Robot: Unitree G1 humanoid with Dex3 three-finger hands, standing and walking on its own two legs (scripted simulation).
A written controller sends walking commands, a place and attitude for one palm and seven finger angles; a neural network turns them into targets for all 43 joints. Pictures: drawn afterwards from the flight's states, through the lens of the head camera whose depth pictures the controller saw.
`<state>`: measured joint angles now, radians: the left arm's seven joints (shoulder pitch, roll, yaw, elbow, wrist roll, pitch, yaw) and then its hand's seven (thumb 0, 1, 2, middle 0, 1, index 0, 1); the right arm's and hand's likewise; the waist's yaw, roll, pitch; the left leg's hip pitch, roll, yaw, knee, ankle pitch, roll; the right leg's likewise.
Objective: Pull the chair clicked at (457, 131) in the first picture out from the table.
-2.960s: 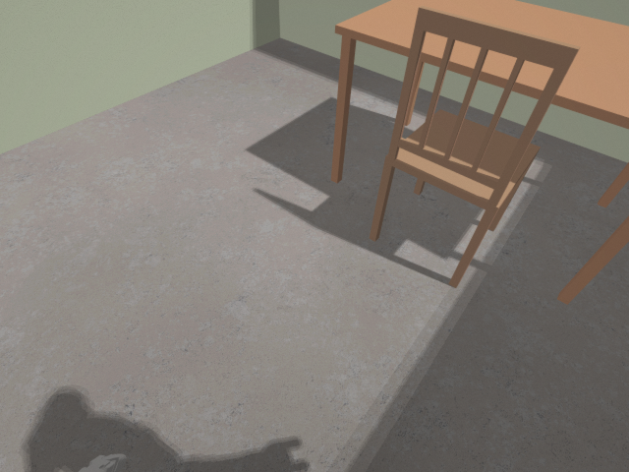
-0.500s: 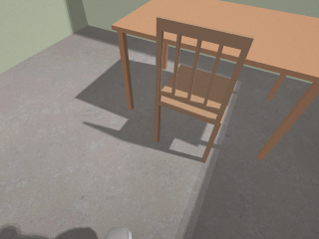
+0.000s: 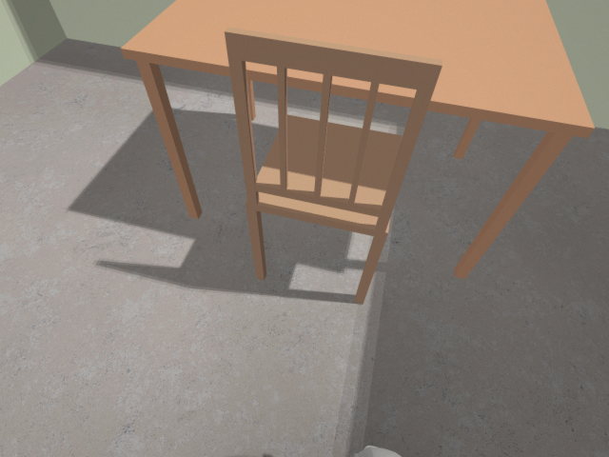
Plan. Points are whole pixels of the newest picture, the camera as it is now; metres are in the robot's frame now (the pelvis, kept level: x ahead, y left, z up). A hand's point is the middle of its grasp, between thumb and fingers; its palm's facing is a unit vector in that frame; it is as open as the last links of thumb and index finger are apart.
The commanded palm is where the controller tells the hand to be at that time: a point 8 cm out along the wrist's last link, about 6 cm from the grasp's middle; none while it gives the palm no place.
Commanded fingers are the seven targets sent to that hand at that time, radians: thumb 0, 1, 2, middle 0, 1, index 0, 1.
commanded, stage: turn to face it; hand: left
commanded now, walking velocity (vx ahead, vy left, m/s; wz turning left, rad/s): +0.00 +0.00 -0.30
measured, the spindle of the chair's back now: (321, 143) +0.75 +0.01 -0.07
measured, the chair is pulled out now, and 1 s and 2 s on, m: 0.00 0.00 0.00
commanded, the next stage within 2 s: take the last steps up to it in 0.22 s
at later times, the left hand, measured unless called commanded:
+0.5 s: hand out of the picture +0.12 +0.15 -0.18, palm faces -0.07 -0.99 -0.14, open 7.4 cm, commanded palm none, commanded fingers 0.00 0.90 0.90 -0.20 -0.30 -0.20 -0.30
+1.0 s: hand (276, 370) +0.27 +0.07 -0.18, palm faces -0.19 -0.97 -0.17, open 7.3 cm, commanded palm none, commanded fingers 0.00 0.90 0.90 -0.20 -0.30 -0.20 -0.30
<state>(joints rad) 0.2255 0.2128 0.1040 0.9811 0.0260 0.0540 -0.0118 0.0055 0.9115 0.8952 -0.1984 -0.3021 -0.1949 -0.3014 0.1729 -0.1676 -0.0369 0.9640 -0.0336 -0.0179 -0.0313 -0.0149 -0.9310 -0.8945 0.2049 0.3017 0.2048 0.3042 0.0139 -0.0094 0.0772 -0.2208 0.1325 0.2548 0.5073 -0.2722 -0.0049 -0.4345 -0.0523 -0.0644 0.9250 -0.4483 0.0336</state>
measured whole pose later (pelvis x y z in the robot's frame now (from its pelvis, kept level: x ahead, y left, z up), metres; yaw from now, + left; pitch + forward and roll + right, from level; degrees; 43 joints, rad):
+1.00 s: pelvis +0.16 -0.09 -0.02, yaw -11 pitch -1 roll +0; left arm 0.16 0.15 0.06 1.03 0.02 -0.05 -0.02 0.00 0.91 0.90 -0.20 -0.30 -0.20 -0.30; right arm 0.47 -0.11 -0.02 1.17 -0.02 -0.02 -0.01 0.00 -0.90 -0.89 0.20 0.30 0.20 0.30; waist -0.05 0.02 0.08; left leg -0.15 0.11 0.09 0.86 -0.53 0.00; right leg -0.37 -0.04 -0.15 0.63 -0.22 -0.05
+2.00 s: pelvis +0.21 -0.15 +0.01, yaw -11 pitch +0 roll +3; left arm 0.31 0.12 0.02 1.08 0.03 0.01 0.02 0.01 0.91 0.89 -0.20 -0.30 -0.20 -0.30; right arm 0.29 -0.21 -0.05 1.10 -0.03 0.05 0.00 0.00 -0.91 -0.90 0.20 0.30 0.20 0.30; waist 0.00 0.03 -0.02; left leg -0.37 0.03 0.03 0.78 -0.31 -0.03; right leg -0.14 -0.03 -0.04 0.39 -0.25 -0.03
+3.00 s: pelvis +0.21 -0.09 +0.00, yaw -10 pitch -1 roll +0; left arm 0.28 0.17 -0.01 1.11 0.02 -0.01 0.03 0.00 0.91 0.89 -0.20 -0.30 -0.20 -0.30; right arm 0.33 -0.18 0.02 1.07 -0.02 -0.01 -0.02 0.00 -0.91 -0.90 0.20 0.30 0.20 0.30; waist -0.01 0.04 0.04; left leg -0.20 0.01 0.08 0.53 -0.31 0.02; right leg -0.19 -0.08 -0.05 0.52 -0.30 0.05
